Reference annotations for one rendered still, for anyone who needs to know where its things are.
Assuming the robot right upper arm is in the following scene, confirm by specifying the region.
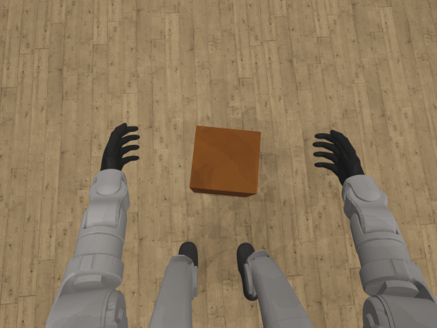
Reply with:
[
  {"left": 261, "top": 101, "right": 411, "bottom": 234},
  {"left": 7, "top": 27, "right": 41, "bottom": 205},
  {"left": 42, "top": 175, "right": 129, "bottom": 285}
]
[{"left": 363, "top": 294, "right": 437, "bottom": 328}]

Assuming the robot left upper arm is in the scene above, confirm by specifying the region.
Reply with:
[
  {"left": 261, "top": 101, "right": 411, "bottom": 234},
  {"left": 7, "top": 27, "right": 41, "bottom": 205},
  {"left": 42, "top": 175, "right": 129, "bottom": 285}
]
[{"left": 47, "top": 288, "right": 128, "bottom": 328}]

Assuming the right robot hand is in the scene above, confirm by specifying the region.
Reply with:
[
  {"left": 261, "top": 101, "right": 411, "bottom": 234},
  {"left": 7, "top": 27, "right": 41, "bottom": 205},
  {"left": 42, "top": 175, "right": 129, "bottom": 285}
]
[{"left": 313, "top": 130, "right": 365, "bottom": 186}]

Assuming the robot left thigh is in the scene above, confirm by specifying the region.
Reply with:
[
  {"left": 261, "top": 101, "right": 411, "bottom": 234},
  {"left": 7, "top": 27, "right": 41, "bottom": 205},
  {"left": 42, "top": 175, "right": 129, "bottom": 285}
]
[{"left": 148, "top": 262, "right": 197, "bottom": 328}]

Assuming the carton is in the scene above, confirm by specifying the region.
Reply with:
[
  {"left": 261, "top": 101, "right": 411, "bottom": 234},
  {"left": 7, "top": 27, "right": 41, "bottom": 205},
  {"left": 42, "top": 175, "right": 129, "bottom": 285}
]
[{"left": 190, "top": 126, "right": 261, "bottom": 197}]

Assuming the right robot forearm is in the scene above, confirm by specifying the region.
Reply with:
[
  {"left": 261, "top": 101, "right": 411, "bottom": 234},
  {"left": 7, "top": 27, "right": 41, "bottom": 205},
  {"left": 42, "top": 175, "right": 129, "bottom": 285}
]
[{"left": 341, "top": 175, "right": 437, "bottom": 305}]

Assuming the robot right foot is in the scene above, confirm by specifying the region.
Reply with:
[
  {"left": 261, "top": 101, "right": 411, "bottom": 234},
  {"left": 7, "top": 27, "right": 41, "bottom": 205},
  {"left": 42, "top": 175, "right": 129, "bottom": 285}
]
[{"left": 237, "top": 243, "right": 257, "bottom": 301}]

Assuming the left robot forearm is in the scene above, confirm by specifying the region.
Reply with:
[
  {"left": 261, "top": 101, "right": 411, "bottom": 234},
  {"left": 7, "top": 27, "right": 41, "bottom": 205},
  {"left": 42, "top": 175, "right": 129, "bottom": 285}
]
[{"left": 45, "top": 169, "right": 130, "bottom": 328}]

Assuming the left robot hand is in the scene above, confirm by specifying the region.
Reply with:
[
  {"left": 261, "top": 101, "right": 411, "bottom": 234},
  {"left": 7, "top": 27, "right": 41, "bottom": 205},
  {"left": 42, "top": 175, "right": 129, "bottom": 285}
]
[{"left": 100, "top": 123, "right": 140, "bottom": 171}]

